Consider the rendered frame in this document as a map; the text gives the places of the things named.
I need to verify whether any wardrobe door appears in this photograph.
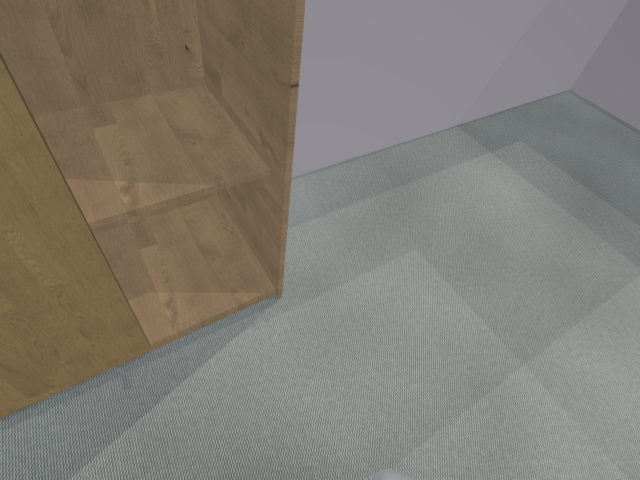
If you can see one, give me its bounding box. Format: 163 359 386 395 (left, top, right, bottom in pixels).
0 53 151 417

